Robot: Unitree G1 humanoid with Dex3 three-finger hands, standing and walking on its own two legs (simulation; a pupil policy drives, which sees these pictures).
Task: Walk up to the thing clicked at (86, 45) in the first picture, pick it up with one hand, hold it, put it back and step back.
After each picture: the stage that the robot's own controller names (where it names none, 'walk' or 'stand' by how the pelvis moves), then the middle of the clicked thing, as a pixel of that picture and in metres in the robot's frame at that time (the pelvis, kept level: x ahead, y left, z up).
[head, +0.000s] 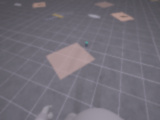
stand; (86, 44) +1.62 +0.13 -0.72
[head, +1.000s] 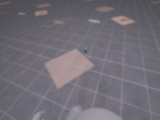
walk; (85, 50) +1.49 +0.23 -0.72
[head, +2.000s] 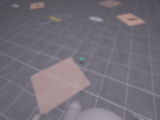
walk; (81, 60) +1.00 +0.25 -0.72
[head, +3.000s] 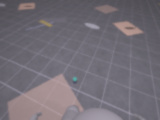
walk; (75, 80) +0.60 +0.21 -0.70
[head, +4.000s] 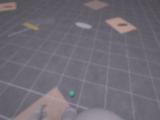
walk; (72, 94) +0.36 +0.19 -0.70
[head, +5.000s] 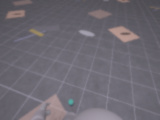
stand; (71, 102) +0.30 +0.20 -0.71
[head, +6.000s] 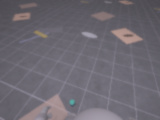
stand; (72, 103) +0.32 +0.21 -0.72
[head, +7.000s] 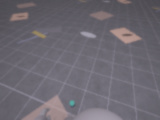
stand; (72, 104) +0.30 +0.20 -0.73
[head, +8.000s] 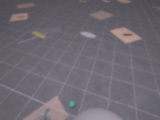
stand; (72, 104) +0.29 +0.20 -0.73
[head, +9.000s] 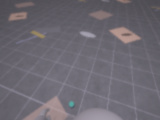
stand; (71, 104) +0.29 +0.20 -0.73
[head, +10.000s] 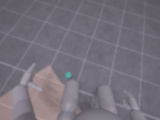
go down; (68, 75) +0.36 +0.20 -0.47
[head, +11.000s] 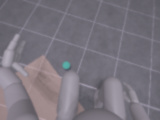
go down; (67, 66) +0.38 +0.22 -0.32
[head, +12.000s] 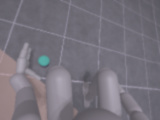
close in; (44, 62) +0.36 +0.26 -0.23
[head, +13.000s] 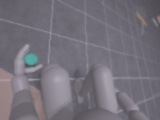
close; (31, 61) +0.37 +0.27 -0.22
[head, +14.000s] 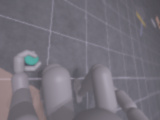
lift; (31, 60) +0.36 +0.27 -0.23
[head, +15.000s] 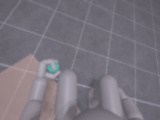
lift; (52, 68) +0.30 +0.27 -0.10
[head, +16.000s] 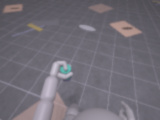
hold; (66, 73) +0.33 +0.17 +0.04
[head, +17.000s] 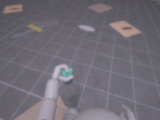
hold; (67, 76) +0.32 +0.17 -0.01
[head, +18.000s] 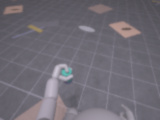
hold; (67, 76) +0.32 +0.17 -0.01
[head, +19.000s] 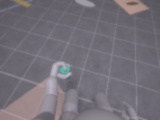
crouch; (65, 72) +0.34 +0.18 -0.07
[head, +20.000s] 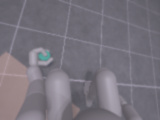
lower; (45, 58) +0.39 +0.25 -0.18
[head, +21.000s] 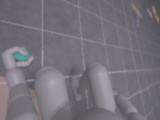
lower; (22, 58) +0.39 +0.28 -0.22
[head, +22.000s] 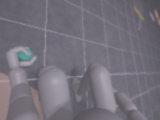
lower; (25, 57) +0.38 +0.28 -0.22
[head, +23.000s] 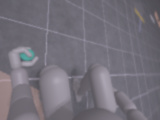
lower; (27, 57) +0.38 +0.28 -0.23
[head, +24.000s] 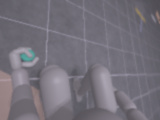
lower; (28, 58) +0.37 +0.28 -0.22
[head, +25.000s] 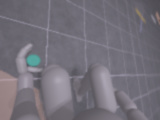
open; (32, 62) +0.35 +0.25 -0.23
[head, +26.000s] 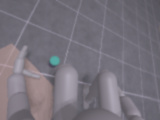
stand; (53, 62) +0.37 +0.23 -0.24
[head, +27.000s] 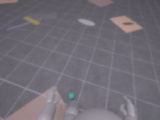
stand; (71, 96) +0.31 +0.16 -0.62
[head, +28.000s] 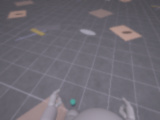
stand; (73, 102) +0.32 +0.17 -0.67
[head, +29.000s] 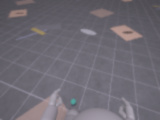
stand; (73, 102) +0.31 +0.17 -0.67
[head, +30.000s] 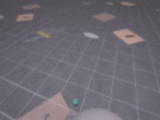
walk; (75, 102) +0.34 +0.16 -0.72
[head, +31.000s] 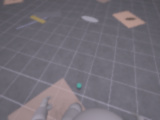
walk; (79, 86) +0.43 +0.13 -0.70
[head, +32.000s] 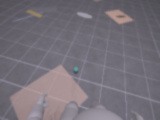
walk; (75, 70) +0.69 +0.17 -0.70
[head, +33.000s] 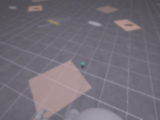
stand; (82, 65) +0.97 +0.17 -0.70
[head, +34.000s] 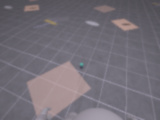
stand; (81, 66) +0.95 +0.17 -0.73
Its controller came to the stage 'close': yes
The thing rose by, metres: 0.72
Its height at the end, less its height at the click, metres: +0.00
